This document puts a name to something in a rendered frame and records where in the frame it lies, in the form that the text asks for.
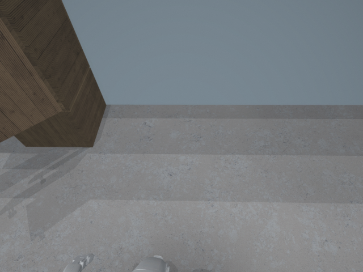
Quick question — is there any left robot hand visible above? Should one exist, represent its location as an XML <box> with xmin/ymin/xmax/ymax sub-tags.
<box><xmin>63</xmin><ymin>253</ymin><xmax>94</xmax><ymax>272</ymax></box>

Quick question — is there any left robot thigh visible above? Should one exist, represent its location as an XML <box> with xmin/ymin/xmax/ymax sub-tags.
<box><xmin>132</xmin><ymin>257</ymin><xmax>170</xmax><ymax>272</ymax></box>

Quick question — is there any cupboard door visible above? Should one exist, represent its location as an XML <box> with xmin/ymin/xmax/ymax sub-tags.
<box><xmin>0</xmin><ymin>18</ymin><xmax>62</xmax><ymax>143</ymax></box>

